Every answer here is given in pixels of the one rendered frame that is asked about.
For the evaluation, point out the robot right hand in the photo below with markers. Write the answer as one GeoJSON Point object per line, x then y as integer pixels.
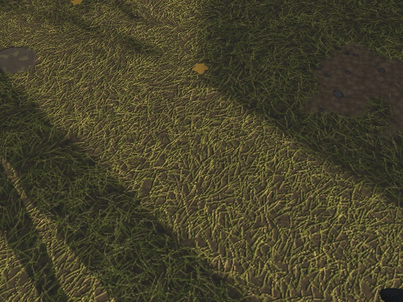
{"type": "Point", "coordinates": [391, 295]}

